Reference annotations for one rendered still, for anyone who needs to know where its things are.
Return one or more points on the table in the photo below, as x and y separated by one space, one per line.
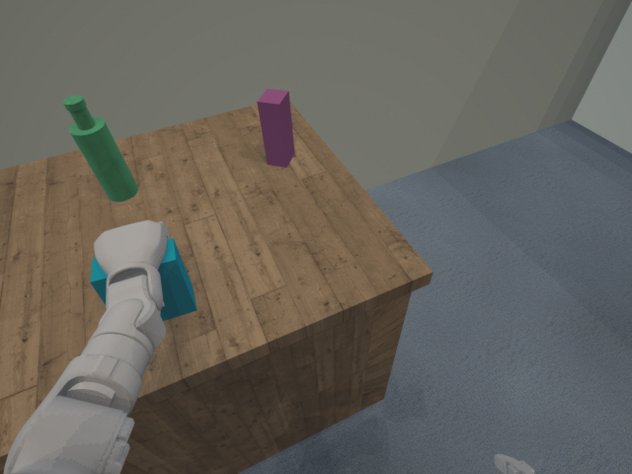
301 283

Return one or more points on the left robot upper arm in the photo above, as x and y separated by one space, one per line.
76 437

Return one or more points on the left robot hand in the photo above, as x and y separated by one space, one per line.
140 242

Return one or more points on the robot left forearm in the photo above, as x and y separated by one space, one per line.
109 370

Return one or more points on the right robot hand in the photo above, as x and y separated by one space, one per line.
509 465

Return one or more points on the sponge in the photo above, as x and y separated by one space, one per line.
177 289

